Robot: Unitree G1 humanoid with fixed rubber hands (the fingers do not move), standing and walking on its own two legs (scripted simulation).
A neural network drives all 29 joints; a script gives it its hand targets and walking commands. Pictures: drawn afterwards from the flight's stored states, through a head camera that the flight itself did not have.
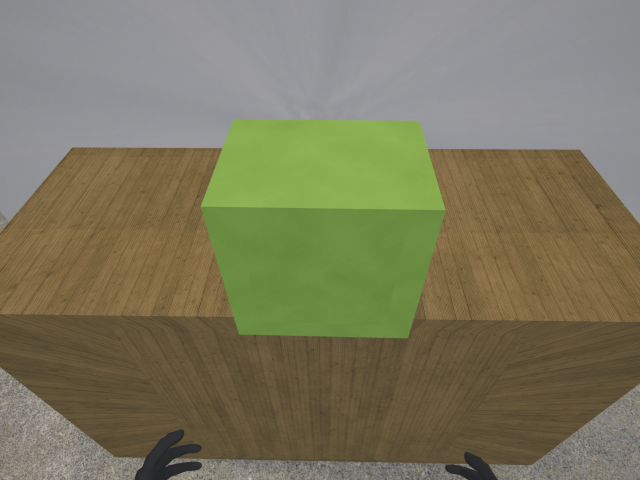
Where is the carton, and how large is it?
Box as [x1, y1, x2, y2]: [201, 119, 445, 337]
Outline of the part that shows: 233,119 201,204 201,209 239,334 407,337 445,210 419,121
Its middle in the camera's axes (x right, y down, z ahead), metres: +0.00 -0.01 +0.55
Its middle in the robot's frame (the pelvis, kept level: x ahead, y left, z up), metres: +0.43 +0.03 +0.09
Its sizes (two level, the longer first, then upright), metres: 0.249 0.179 0.250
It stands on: a pedestal, 0.75 m high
